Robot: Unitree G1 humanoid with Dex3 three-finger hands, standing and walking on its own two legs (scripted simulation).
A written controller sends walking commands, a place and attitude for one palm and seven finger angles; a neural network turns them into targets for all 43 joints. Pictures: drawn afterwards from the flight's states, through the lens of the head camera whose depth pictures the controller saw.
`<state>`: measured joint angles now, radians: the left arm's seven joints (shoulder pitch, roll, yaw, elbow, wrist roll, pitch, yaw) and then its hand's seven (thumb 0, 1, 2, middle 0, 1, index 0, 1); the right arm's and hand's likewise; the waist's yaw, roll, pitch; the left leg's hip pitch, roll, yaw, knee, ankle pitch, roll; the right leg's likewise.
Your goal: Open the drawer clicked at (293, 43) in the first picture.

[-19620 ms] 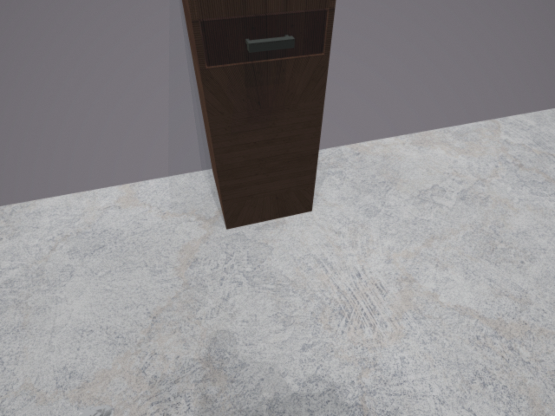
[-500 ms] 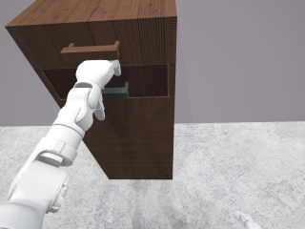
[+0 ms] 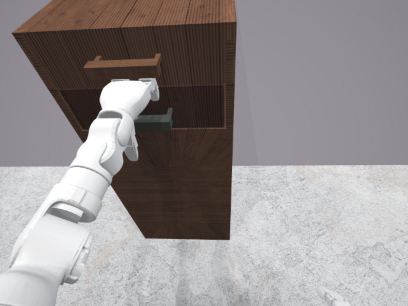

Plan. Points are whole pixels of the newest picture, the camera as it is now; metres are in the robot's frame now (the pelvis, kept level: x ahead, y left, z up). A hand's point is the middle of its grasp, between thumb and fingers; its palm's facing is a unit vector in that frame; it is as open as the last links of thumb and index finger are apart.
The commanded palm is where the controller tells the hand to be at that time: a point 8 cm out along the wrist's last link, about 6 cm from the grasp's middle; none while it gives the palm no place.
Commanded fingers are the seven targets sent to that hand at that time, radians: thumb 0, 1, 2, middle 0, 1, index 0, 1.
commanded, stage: lower the fingers behind the handle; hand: left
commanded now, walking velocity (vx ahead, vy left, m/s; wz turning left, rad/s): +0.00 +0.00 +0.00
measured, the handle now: (143, 117) +0.52 +0.17 +0.08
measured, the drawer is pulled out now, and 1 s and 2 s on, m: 0.00 0.00 0.00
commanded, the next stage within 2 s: close the thumb around the handle in 1.34 s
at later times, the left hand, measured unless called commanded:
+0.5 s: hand (139, 128) +0.46 +0.16 +0.11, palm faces +0.00 -0.02 -1.00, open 13.8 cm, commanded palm +0.44 +0.17 +0.16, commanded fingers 0.00 -0.50 0.30 -0.30 -1.20 -0.30 -1.20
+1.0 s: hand (137, 138) +0.46 +0.18 +0.07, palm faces -0.01 -0.02 -1.00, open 14.0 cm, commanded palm +0.44 +0.18 +0.13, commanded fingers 0.00 -0.50 0.30 -0.30 -1.20 -0.30 -1.20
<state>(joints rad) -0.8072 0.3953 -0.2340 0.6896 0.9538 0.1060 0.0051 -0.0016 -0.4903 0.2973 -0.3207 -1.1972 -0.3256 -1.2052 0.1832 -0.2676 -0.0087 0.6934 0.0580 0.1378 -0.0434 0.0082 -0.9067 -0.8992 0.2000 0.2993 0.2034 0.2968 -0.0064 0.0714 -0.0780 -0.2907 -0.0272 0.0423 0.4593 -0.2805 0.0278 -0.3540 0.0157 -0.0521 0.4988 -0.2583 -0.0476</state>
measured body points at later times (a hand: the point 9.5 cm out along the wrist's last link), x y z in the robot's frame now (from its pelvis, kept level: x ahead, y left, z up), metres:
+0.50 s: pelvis -0.01 +0.00 +0.00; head +0.03 -0.03 +0.44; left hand +0.45 +0.16 +0.16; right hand +0.07 -0.26 -0.15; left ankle -0.03 +0.10 -0.74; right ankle -0.01 -0.09 -0.74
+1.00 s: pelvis +0.00 +0.01 -0.01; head +0.05 -0.01 +0.44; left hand +0.45 +0.18 +0.13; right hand +0.08 -0.26 -0.14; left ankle -0.03 +0.10 -0.74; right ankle -0.01 -0.09 -0.74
